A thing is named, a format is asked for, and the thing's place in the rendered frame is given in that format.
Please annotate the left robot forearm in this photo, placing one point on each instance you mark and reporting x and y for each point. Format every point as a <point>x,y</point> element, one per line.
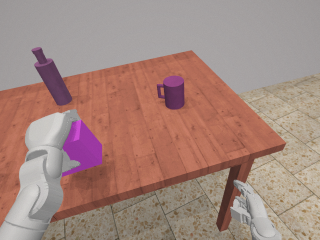
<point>40,195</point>

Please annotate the sponge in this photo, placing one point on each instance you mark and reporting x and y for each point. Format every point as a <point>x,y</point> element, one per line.
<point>81,145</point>

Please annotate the table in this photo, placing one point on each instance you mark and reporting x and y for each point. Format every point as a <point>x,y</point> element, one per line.
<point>145,145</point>

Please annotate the right robot hand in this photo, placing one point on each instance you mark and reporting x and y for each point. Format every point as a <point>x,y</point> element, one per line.
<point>246,210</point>

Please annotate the right robot forearm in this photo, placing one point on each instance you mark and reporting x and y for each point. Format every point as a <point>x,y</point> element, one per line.
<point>262,228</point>

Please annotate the left robot hand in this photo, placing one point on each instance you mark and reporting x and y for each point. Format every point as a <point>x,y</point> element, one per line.
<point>53,130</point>

